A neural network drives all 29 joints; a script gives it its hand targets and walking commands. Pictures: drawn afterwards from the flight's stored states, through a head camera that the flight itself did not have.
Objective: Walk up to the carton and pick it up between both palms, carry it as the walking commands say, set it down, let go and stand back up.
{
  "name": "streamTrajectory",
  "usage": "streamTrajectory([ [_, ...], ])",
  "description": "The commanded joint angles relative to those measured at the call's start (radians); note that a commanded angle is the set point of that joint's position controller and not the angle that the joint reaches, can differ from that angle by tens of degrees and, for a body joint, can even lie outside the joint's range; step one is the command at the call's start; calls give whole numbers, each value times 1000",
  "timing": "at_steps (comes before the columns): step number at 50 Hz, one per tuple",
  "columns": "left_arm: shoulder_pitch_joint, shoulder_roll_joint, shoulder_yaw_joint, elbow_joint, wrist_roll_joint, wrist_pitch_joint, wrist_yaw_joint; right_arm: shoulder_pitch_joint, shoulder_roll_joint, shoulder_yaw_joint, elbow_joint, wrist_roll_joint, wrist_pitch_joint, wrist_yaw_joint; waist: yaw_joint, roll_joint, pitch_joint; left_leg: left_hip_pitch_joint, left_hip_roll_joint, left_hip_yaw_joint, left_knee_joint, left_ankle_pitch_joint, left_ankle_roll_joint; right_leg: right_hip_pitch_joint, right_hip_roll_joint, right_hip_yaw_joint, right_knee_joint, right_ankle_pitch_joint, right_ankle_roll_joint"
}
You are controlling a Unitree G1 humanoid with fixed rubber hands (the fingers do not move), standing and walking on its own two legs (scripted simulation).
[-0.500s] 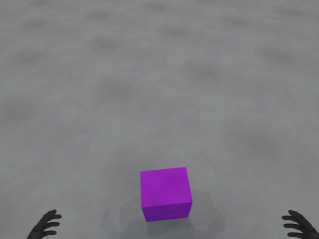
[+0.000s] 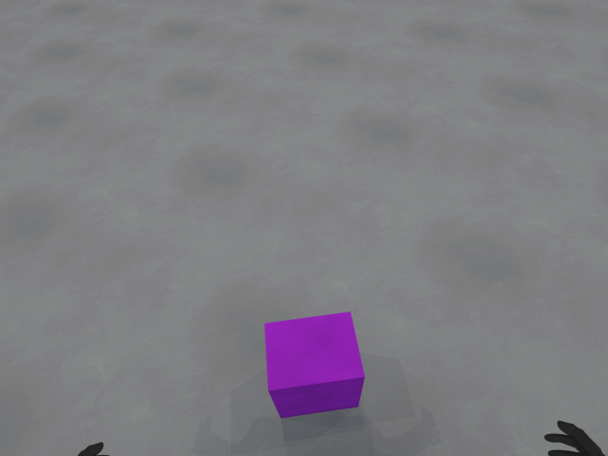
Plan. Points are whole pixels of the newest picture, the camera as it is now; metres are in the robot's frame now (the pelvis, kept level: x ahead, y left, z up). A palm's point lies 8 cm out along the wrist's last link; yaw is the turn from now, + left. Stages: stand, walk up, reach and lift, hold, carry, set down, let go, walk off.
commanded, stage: walk up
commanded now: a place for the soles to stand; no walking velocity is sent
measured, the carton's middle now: (313, 367) +0.45 +0.04 -0.63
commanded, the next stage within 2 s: reach and lift in 0.62 s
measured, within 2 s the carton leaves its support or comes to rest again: neither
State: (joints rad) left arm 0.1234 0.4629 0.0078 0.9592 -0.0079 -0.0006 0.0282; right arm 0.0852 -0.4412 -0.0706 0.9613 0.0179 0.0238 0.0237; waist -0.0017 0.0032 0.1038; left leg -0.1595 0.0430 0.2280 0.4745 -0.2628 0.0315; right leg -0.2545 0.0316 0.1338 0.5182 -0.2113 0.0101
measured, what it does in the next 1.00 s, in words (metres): stands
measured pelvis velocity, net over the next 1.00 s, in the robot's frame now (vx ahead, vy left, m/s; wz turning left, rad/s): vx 0.01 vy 0.00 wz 0.18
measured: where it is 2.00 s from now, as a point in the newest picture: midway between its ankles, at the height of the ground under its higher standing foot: outside the picture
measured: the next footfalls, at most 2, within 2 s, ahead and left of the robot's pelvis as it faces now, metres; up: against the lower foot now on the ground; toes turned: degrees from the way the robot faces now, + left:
none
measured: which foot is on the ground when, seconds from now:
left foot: down 0.00-1.00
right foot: down 0.00-1.00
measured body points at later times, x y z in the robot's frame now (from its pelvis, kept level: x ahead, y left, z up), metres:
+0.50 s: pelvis +0.02 +0.00 +0.00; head +0.04 -0.01 +0.45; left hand +0.15 +0.33 -0.09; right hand +0.12 -0.35 -0.11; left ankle +0.00 +0.10 -0.74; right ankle +0.05 -0.12 -0.74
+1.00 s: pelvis +0.01 +0.00 -0.02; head +0.10 +0.02 +0.42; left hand +0.19 +0.31 -0.12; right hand +0.22 -0.28 -0.12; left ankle +0.00 +0.10 -0.74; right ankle +0.05 -0.12 -0.74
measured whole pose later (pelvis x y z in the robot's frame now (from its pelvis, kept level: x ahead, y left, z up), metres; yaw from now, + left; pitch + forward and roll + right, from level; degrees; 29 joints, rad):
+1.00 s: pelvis +0.01 +0.00 -0.02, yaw +10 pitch +5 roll -1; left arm -0.03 0.35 0.10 0.58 0.09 0.22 -0.06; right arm 0.03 -0.28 -0.25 0.62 0.01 0.18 0.06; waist -0.08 0.00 0.14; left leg -0.47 0.02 0.04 0.74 -0.36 0.02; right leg -0.46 -0.01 -0.04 0.70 -0.33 0.01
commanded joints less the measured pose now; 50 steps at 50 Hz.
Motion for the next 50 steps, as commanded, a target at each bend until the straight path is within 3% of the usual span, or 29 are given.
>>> streamTrajectory([
  [1, -13, 189, 40, -43, 0, -6, 3, -46, -185, -39, -56, 2, -12, -2, 3, 6, -93, 62, 165, -181, -134, -54, 65, -42, -77, 70, -38, 116, -57],
  [5, -27, 185, 40, -50, 2, -5, -2, -37, -178, -36, -63, -2, -15, 0, -5, -15, -76, 67, 146, -179, -134, -150, 43, -66, -86, 112, -96, 36, -64],
  [10, -28, 186, 40, -51, 2, -13, -2, -16, -177, -37, -57, -4, -22, -2, -7, -32, -82, 103, 136, -182, -117, -86, 32, -80, -97, 143, -115, 88, -69],
  [18, -23, 180, 39, -55, 1, -12, 1, -2, -179, -42, -62, -5, -22, -5, -7, -13, -104, 119, 144, -169, -95, 9, 39, -56, -87, 129, -80, 184, -69],
  [31, -23, 188, 40, -68, 1, -4, 7, 12, -185, -50, -89, -6, -12, -8, -12, -11, -109, 125, 145, -158, -49, 56, 46, -65, -75, 138, -42, 207, -74],
  [32, -143, 27, 149, -367, 92, 51, -75, -187, 34, 7, -527, 0, 39, 10, 68, -23, 154, -297, 5, -177, 60, -32, 21, -144, -9, -110, -25, -83, 25],
  [33, -128, 69, 152, -350, 122, 98, -94, -86, -16, -42, -469, -25, 76, 23, 15, -11, 34, -177, -41, -160, 41, -9, 4, -165, -19, -116, -81, -88, 21],
  [35, -125, 70, 166, -424, 120, 175, -98, -88, -114, -133, -487, -37, 134, 29, -27, -34, -75, -17, -48, -181, 38, 23, -26, -188, 7, -164, -81, -59, 6],
  [38, -96, 81, 174, -427, 134, 234, -92, 25, -109, -192, -423, -40, 188, 9, -64, -43, -162, 42, -61, -211, 67, 79, -32, -98, 3, -155, -29, 44, -2],
  [41, -121, 64, 143, -465, 129, 234, -99, 60, -55, -207, -389, -42, 182, 10, -100, -20, -232, 2, -62, -215, 112, 117, -39, -72, 12, -156, 37, 166, -3],
  [46, -230, 28, 122, -495, 109, 201, -95, -17, 20, -215, -392, -20, 148, 32, -122, 32, -220, -96, -55, -245, 159, 99, -39, -174, 17, -160, 95, 131, 6],
  [50, -304, 12, 124, -471, 94, 195, -78, -86, 22, -219, -426, -3, 136, 29, -110, 55, -255, -157, -52, -268, 205, 138, -40, -230, 11, -159, 157, 135, 10],
])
